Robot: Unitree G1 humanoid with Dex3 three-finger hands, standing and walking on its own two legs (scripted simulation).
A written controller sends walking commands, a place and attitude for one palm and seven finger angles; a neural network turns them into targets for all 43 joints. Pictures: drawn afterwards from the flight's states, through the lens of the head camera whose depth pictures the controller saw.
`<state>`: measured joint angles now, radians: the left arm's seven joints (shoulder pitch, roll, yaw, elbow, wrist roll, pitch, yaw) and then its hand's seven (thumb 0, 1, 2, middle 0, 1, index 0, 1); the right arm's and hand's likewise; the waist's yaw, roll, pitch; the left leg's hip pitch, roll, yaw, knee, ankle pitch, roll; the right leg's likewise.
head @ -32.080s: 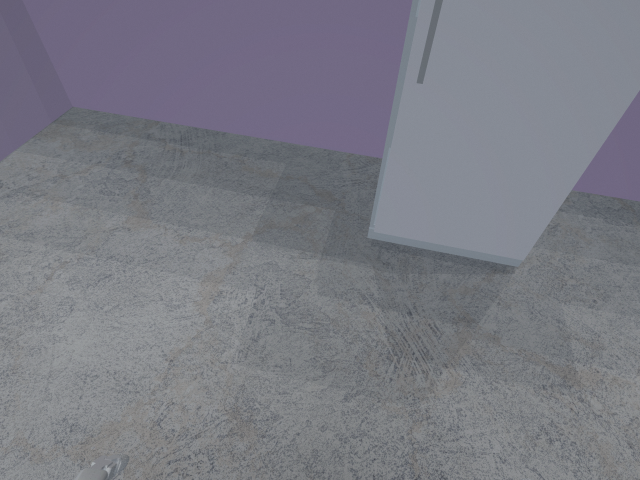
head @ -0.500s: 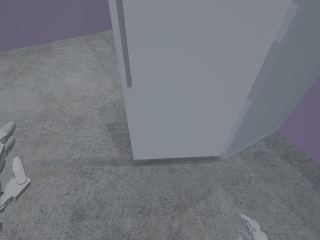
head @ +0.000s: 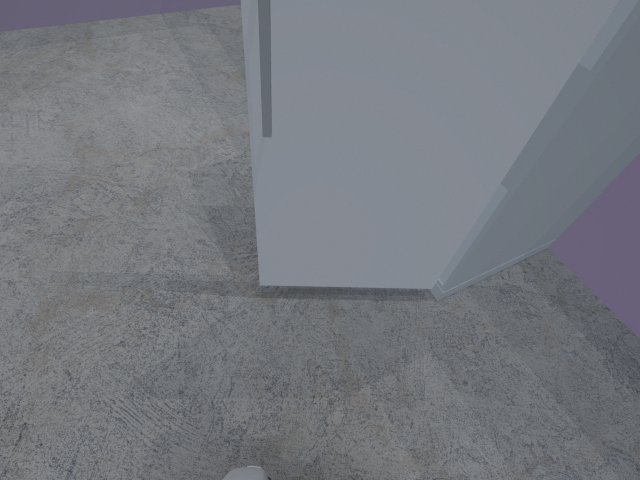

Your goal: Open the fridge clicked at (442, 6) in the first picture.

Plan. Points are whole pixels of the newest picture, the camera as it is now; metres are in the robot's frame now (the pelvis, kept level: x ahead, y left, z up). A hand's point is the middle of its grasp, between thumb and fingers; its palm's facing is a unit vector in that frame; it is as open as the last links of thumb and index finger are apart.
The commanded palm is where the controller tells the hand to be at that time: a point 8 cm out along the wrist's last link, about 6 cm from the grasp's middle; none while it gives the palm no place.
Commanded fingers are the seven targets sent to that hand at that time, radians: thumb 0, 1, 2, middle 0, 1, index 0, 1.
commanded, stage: let the arm hang, fingers relaxed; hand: left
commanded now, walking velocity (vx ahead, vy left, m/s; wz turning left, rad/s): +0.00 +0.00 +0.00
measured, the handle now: (266, 47) +0.71 +0.14 +0.15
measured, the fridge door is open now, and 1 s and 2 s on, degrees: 64 64 64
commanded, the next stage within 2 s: look to check the result in 0.66 s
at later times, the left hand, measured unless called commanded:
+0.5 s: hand out of the picture +0.12 +0.24 -0.14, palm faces -0.04 -0.94 -0.35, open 7.4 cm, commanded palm none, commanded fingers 0.00 0.90 0.90 -0.20 -0.30 -0.20 -0.30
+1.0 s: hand out of the picture +0.12 +0.21 -0.15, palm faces -0.05 -0.95 -0.32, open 7.4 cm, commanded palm none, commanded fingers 0.00 0.90 0.90 -0.20 -0.30 -0.20 -0.30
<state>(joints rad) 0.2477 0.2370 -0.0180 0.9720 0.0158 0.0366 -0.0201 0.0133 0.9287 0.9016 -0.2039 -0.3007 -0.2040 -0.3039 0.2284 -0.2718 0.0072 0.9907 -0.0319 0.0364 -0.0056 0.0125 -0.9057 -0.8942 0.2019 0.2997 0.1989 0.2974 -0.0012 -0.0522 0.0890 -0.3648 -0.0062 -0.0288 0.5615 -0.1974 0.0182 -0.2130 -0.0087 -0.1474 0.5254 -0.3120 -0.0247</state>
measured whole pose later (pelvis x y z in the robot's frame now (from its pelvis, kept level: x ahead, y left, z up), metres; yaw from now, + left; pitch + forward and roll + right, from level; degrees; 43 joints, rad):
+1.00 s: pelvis +0.05 -0.03 +0.01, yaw -2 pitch -1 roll +1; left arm 0.12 0.30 0.01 1.12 0.01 -0.01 0.01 0.01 0.91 0.90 -0.20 -0.30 -0.20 -0.30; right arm 0.12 -0.30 0.01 1.13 -0.02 0.01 -0.02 0.01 -0.91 -0.89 0.20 0.30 0.20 0.30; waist -0.01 0.01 0.06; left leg -0.17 0.01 0.00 0.35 -0.18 -0.02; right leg -0.03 0.01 -0.11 0.32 -0.28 -0.05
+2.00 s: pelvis +0.04 -0.03 +0.02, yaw -3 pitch -2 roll +0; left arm 0.15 0.29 0.01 1.13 0.01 -0.01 0.00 0.01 0.91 0.90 -0.20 -0.30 -0.20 -0.30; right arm 0.14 -0.29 0.01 1.14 -0.02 0.01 -0.03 0.01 -0.91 -0.89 0.20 0.30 0.20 0.30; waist -0.01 0.01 0.06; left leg -0.15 0.02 0.01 0.34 -0.15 -0.02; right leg -0.01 0.03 -0.10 0.30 -0.25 -0.05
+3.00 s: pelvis +0.04 -0.02 +0.02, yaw -3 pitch -2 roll +0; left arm 0.13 0.31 0.01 1.13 0.01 -0.01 0.00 0.01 0.91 0.90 -0.20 -0.30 -0.20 -0.30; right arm 0.11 -0.31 0.01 1.13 -0.02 0.00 -0.02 0.01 -0.90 -0.89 0.20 0.30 0.20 0.30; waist -0.01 0.00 0.05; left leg -0.14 0.02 0.02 0.32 -0.15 -0.02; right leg -0.01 0.02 -0.10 0.28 -0.24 -0.05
